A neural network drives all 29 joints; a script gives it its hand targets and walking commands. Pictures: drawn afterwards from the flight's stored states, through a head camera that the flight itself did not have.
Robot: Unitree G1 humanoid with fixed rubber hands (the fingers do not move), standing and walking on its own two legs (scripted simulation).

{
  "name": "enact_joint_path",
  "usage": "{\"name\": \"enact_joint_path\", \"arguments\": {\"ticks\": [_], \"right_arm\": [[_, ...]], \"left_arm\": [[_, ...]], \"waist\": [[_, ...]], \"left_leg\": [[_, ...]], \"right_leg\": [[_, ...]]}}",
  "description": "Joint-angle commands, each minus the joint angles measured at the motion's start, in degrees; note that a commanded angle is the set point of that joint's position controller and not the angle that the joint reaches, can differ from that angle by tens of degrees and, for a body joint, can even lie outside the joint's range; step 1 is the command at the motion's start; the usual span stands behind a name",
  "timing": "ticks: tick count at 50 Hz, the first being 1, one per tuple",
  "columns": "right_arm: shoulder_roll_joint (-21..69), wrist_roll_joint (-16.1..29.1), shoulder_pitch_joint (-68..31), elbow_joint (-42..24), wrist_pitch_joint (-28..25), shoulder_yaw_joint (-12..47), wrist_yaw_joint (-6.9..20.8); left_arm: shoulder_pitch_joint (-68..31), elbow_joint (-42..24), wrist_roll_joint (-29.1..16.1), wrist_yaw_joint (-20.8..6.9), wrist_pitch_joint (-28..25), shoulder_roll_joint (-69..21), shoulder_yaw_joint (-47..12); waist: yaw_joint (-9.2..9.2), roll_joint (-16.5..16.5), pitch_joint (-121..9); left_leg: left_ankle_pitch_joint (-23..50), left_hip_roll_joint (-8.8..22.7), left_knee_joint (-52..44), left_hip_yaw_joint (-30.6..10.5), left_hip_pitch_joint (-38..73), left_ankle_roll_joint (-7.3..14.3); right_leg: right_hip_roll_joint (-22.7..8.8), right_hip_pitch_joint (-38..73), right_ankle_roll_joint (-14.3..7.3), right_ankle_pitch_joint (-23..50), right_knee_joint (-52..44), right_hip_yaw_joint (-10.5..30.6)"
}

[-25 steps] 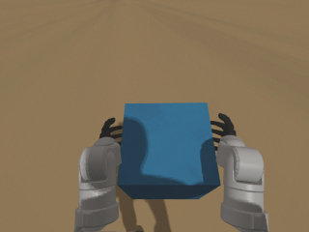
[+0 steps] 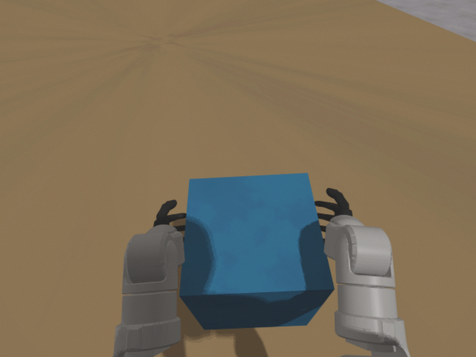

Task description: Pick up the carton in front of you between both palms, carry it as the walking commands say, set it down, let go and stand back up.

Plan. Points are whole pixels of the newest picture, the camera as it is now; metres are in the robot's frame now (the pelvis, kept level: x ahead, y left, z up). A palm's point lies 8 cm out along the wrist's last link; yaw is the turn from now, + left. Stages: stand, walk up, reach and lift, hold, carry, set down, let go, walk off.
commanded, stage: carry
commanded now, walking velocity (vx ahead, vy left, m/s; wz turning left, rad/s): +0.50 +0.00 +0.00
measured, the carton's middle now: (252, 257) +0.31 +0.00 +0.00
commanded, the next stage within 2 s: none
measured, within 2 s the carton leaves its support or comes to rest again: neither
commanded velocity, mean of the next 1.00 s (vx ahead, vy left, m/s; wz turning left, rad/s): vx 0.19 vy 0.00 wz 0.00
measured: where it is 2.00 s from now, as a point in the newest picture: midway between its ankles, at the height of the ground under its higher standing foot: (243, 324)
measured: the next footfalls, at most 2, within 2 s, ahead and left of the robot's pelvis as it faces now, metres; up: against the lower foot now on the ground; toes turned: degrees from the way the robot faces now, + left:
left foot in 0.44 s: +0.44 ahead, +0.12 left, +0.00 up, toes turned +15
right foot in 0.78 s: +0.59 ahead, -0.09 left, +0.00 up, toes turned +23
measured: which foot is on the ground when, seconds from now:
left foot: down 0.00-0.02, up 0.04-0.42, down 0.44-1.00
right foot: down 0.00-0.46, up 0.48-0.76, down 0.78-1.00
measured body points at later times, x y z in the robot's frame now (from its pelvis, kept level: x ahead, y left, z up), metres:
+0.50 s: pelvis +0.31 +0.03 +0.00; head +0.30 +0.04 +0.45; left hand +0.62 +0.18 +0.09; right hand +0.63 -0.11 +0.10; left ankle +0.40 +0.11 -0.73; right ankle +0.15 -0.09 -0.68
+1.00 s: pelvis +0.52 +0.01 +0.01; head +0.52 +0.01 +0.46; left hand +0.82 +0.16 +0.08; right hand +0.83 -0.13 +0.09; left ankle +0.40 +0.12 -0.72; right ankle +0.55 -0.09 -0.72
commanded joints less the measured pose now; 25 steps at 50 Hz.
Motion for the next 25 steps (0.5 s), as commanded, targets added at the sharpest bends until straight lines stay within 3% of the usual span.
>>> {"name": "enact_joint_path", "arguments": {"ticks": [1,2,3,4,5,6,7,10,15,18,19,21,22,23,24,25], "right_arm": [[60.1,26.1,-26.7,2.9,2.0,38.0,25.5],[60.2,26.4,-28.4,2.4,2.0,38.2,25.7],[61.2,26.8,-28.4,2.6,1.6,38.4,25.8],[61.6,27.4,-28.8,1.5,1.1,38.3,25.8],[62.2,27.7,-29.1,0.7,0.6,38.3,25.7],[62.5,27.8,-29.0,-0.2,0.1,38.5,25.5],[62.5,27.9,-29.4,-1.5,-0.3,38.9,25.1],[63.3,27.6,-28.8,-4.5,-1.0,39.9,24.0],[60.7,26.8,-25.7,-7.8,-0.3,40.5,22.8],[58.9,26.7,-23.9,-6.5,1.0,40.3,23.1],[58.5,26.7,-23.6,-5.5,1.4,40.2,23.5],[57.5,26.6,-22.5,-2.7,2.0,39.5,24.1],[56.8,26.3,-22.0,-1.3,2.2,39.0,24.4],[56.0,25.0,-22.3,0.9,1.9,38.2,24.5],[56.6,24.9,-21.7,2.4,1.7,37.5,24.5],[57.1,25.1,-22.0,1.7,1.6,36.7,24.7]], "left_arm": [[-32.9,0.4,-25.5,-23.9,-2.6,-57.9,-37.8],[-32.3,1.6,-25.4,-23.8,-3.3,-58.3,-37.2],[-33.4,-0.2,-26.0,-23.9,-3.7,-59.0,-36.6],[-33.8,-1.3,-26.4,-24.1,-4.1,-60.1,-36.5],[-35.2,-3.0,-27.0,-24.1,-4.5,-61.1,-36.5],[-36.9,-4.8,-27.7,-24.1,-4.9,-61.8,-37.0],[-38.1,-6.4,-28.3,-24.1,-5.2,-62.3,-37.7],[-37.5,-8.5,-29.4,-24.2,-5.5,-62.1,-38.5],[-34.4,-10.9,-29.0,-23.8,-4.2,-59.1,-39.0],[-31.5,-9.1,-27.5,-23.3,-3.0,-57.6,-39.1],[-31.0,-8.3,-27.1,-23.3,-2.6,-57.2,-39.1],[-31.2,-6.8,-26.4,-23.3,-2.0,-56.4,-39.5],[-31.6,-6.0,-26.2,-23.3,-1.7,-55.4,-39.5],[-34.7,-6.6,-26.9,-23.3,-0.9,-56.4,-40.0],[-35.7,-6.0,-27.1,-23.6,-0.6,-55.9,-40.2],[-35.6,-4.6,-27.3,-23.8,-0.8,-57.2,-40.4]], "waist": [[3.01,-9.8,-20.3],[3.05,-19.8,-19.4],[2.47,-15.4,-18.5],[2.38,-9.7,-18.5],[2.11,-4.6,-17.3],[1.77,-3.5,-16.6],[1.70,-5.1,-16.6],[1.91,-8.5,-15.3],[2.21,-8.5,-12.3],[2.54,-8.9,-10.6],[2.41,-8.8,-10.1],[1.01,-5.2,-12.1],[-0.09,-1.6,-15.0],[-0.78,11.9,-19.2],[-0.84,17.4,-17.0],[-0.55,13.9,-16.2]], "left_leg": [[20.2,0.8,31.2,1.4,-23.5,0.1],[-1.6,-5.0,41.1,-2.6,-39.2,-0.1],[-3.5,-2.5,47.7,-7.6,-44.2,1.8],[-2.2,-0.3,48.6,-9.7,-44.3,3.1],[1.1,1.7,45.8,-10.6,-43.4,3.8],[4.2,3.2,41.4,-10.9,-41.0,3.8],[5.8,3.2,37.3,-10.0,-38.3,3.6],[9.2,2.7,26.8,-6.8,-35.8,2.4],[20.1,0.3,9.7,-1.9,-31.6,2.2],[23.5,-0.8,4.4,0.3,-27.9,2.9],[22.7,-1.2,2.7,1.4,-25.6,3.3],[21.2,-3.7,-0.4,4.9,-10.7,4.0],[21.7,3.0,-0.2,-3.2,0.7,5.2],[26.7,16.2,-1.7,-25.1,13.6,13.4],[41.9,19.5,-4.2,-32.9,18.0,17.3],[53.0,19.9,-3.1,-28.2,16.8,17.4]], "right_leg": [[-14.2,39.2,-7.2,-12.4,-4.3,23.7],[-19.5,46.2,-12.2,-6.9,-9.7,38.3],[-20.3,46.3,-12.3,-0.7,-8.5,35.5],[-19.4,43.3,-11.2,3.8,-7.3,31.8],[-18.6,38.8,-9.2,3.2,-7.8,28.1],[-17.6,34.8,-7.6,0.6,-9.8,24.3],[-16.6,32.6,-6.6,-1.3,-11.2,20.3],[-14.5,30.0,-7.4,-6.3,-14.6,13.8],[-11.3,31.2,-6.1,3.8,-13.2,6.4],[-10.5,32.4,-4.7,6.7,-10.0,4.4],[-10.4,32.2,-4.0,6.9,-7.9,3.8],[-6.9,26.0,-0.9,12.9,5.4,-1.5],[-5.6,17.6,1.5,5.4,16.1,-1.7],[0.3,1.4,4.7,-6.8,32.4,-0.4],[3.8,-11.6,4.7,-26.8,40.0,3.3],[2.3,-14.3,3.5,-29.8,44.6,7.2]]}}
